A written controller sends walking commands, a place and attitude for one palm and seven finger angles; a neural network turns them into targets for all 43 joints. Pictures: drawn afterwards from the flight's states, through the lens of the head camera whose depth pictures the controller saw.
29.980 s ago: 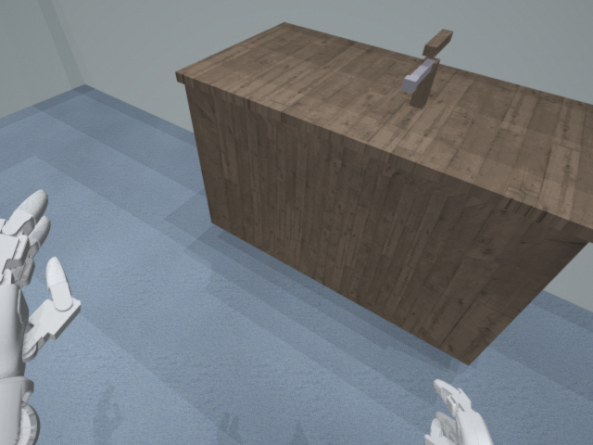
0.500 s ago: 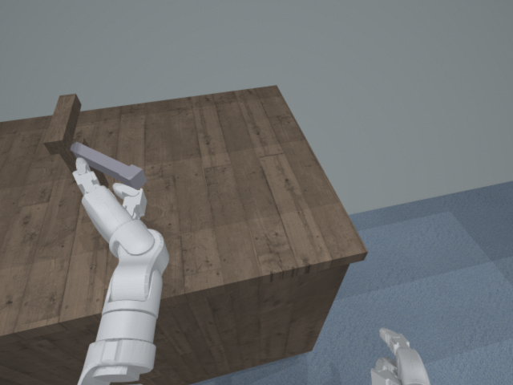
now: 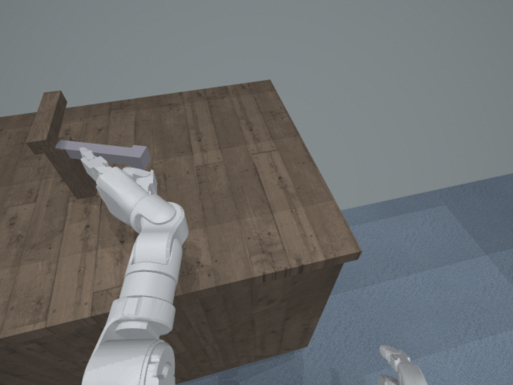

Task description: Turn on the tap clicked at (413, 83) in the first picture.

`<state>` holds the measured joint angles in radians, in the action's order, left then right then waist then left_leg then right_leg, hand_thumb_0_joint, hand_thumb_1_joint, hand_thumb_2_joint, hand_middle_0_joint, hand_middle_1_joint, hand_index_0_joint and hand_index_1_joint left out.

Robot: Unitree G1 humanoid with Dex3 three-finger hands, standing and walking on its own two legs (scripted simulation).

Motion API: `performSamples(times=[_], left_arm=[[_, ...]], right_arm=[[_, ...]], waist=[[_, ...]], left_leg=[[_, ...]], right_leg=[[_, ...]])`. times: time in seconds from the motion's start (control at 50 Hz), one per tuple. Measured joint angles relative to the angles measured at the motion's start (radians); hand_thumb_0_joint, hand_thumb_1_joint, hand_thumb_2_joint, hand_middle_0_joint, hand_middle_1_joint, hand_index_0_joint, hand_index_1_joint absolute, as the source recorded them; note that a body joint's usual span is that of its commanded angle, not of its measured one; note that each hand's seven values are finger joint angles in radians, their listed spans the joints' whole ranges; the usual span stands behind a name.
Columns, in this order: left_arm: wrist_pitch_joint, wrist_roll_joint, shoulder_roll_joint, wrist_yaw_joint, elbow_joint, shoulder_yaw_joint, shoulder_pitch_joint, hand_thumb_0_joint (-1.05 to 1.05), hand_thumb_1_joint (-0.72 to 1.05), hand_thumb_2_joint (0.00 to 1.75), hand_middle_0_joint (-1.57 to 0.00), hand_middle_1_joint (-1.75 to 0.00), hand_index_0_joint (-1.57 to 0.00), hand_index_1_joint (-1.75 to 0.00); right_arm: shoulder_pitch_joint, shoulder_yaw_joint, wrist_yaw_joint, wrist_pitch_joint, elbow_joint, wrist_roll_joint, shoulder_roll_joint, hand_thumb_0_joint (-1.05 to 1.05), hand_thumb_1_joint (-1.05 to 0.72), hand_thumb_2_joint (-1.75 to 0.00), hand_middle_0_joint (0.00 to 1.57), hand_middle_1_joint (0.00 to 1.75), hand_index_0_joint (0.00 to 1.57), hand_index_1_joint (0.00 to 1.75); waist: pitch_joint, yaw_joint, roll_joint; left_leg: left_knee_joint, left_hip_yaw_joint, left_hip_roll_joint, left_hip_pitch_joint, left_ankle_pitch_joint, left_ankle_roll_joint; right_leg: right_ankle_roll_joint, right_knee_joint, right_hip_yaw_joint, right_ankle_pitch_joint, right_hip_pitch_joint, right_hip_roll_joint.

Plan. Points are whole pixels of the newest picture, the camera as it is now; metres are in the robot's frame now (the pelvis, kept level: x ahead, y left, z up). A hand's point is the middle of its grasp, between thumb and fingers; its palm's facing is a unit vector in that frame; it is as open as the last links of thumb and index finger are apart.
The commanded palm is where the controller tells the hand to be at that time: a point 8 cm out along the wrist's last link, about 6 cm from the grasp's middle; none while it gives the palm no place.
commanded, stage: push the lever round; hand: left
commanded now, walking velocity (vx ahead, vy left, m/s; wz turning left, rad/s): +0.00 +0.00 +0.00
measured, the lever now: (139, 157) +0.43 +0.24 +0.12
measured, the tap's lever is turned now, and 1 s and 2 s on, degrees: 66 86 86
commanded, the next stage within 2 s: lift the hand up off the lever in 0.58 s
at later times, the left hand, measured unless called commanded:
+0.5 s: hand (156, 170) +0.41 +0.21 +0.11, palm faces +0.84 -0.54 -0.10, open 8.1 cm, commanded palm +0.37 +0.22 +0.11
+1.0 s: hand (159, 163) +0.43 +0.21 +0.11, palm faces +0.84 -0.53 -0.08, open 8.2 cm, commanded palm +0.37 +0.23 +0.13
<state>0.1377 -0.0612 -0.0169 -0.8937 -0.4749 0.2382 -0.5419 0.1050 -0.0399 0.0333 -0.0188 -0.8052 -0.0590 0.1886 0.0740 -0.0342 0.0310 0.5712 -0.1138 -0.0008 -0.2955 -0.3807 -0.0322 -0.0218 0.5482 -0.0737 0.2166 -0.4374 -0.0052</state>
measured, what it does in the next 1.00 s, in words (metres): stands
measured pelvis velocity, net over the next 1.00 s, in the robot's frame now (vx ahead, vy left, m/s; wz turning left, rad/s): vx -0.01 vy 0.00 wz -0.03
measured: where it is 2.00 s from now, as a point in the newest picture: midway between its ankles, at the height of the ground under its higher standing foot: outside the picture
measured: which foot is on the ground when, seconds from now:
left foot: down 0.00-1.00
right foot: down 0.00-1.00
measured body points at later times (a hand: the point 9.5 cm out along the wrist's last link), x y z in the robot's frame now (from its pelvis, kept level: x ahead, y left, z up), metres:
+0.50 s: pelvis -0.01 -0.01 +0.00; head +0.02 -0.01 +0.45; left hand +0.37 +0.23 +0.12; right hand +0.14 -0.25 -0.13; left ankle -0.06 +0.14 -0.73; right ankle +0.04 -0.11 -0.73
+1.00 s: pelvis -0.01 +0.00 +0.00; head +0.02 -0.01 +0.45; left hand +0.38 +0.23 +0.12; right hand +0.11 -0.26 -0.13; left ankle -0.06 +0.14 -0.73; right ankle +0.04 -0.11 -0.73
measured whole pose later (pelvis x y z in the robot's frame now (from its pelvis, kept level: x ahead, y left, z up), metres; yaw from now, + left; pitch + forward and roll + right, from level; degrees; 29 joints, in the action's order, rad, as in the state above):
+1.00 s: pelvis -0.01 +0.00 +0.00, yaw -1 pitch +8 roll +0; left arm 0.04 -0.09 0.04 -0.92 -0.71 0.38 -0.70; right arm 0.18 -0.06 0.01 -0.01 -0.82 -0.06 0.21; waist 0.09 0.02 0.03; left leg 0.58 -0.09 -0.01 -0.34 -0.38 -0.03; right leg -0.03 0.56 -0.05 0.20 -0.49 0.01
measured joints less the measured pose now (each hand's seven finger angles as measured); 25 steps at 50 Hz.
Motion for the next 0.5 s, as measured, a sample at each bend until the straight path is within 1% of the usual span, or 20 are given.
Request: performSamples(times=[0.12,0.28,0.5], left_arm=[[-0.008,-0.006,0.008,-0.004,-0.034,0.024,-0.019,0.02,0.90,0.90,-0.15,-0.15,-0.09,-0.13],[-0.032,-0.008,0.021,-0.003,-0.066,0.044,-0.032,0.02,0.90,0.90,-0.15,-0.15,-0.10,-0.13],[-0.066,-0.015,0.039,-0.017,-0.150,0.064,-0.095,0.02,0.90,0.90,-0.15,-0.15,-0.09,-0.13]], right_arm=[[0.015,-0.007,-0.008,-0.004,0.006,-0.002,0.005,0.01,-0.90,-0.90,0.20,0.30,0.20,0.30],[0.026,-0.012,-0.008,-0.001,0.001,0.002,0.013,0.01,-0.90,-0.90,0.20,0.30,0.20,0.30],[0.030,-0.011,-0.010,0.011,-0.009,0.000,0.015,0.01,-0.91,-0.90,0.20,0.30,0.20,0.30]], waist=[[0.010,0.008,0.003],[0.012,0.016,-0.001],[0.010,0.027,-0.004]], left_leg=[[-0.001,0.003,-0.005,-0.006,-0.001,-0.003],[0.002,0.005,-0.009,-0.011,-0.001,-0.006],[0.016,0.006,-0.008,-0.038,0.000,-0.006]], right_leg=[[-0.004,0.003,0.002,0.002,-0.010,0.005],[-0.007,0.007,0.002,0.001,-0.016,0.009],[-0.008,0.014,0.003,-0.005,-0.040,0.008]])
